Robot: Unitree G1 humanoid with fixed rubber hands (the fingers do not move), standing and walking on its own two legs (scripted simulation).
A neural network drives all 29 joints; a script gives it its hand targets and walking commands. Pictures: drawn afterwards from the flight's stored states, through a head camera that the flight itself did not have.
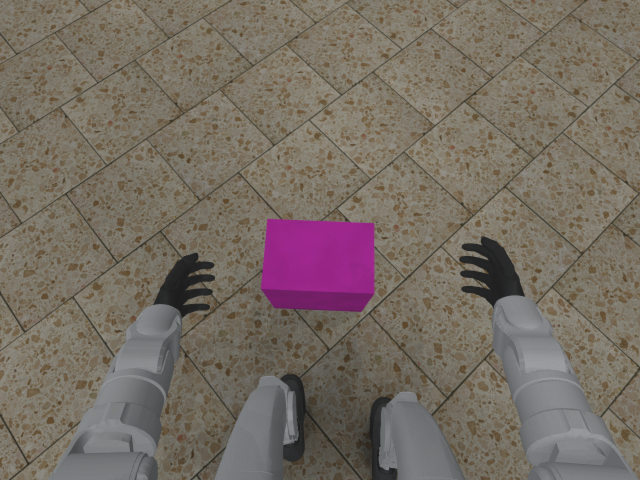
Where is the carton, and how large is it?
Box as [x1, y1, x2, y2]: [261, 219, 373, 311]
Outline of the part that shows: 267,219 261,289 274,307 361,311 373,294 373,223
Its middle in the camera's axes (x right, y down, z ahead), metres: -0.01 +0.08 +1.00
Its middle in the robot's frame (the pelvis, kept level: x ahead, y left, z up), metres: +0.48 +0.04 -0.57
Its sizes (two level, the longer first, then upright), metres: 0.247 0.164 0.276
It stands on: the floor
